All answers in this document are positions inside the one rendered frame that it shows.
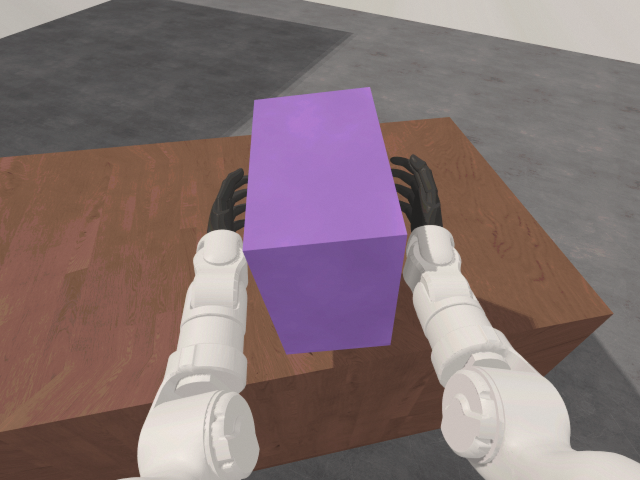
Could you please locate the pedestal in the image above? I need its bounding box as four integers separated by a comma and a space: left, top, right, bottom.
0, 117, 614, 480

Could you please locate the carton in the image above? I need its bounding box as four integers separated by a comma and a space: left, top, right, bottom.
242, 87, 407, 355

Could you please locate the robot left upper arm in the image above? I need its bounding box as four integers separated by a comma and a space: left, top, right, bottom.
118, 389, 259, 480

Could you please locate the right robot hand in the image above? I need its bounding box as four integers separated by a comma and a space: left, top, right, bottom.
390, 154, 443, 233

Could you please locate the robot left forearm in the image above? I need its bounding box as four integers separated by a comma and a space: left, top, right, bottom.
137, 230, 248, 473

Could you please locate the robot right upper arm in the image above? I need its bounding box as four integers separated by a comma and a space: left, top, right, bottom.
441, 366, 640, 480

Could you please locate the left robot hand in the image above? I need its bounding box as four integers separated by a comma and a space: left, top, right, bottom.
207, 168, 248, 233

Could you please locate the robot right forearm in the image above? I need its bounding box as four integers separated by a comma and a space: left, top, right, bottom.
403, 225, 571, 433

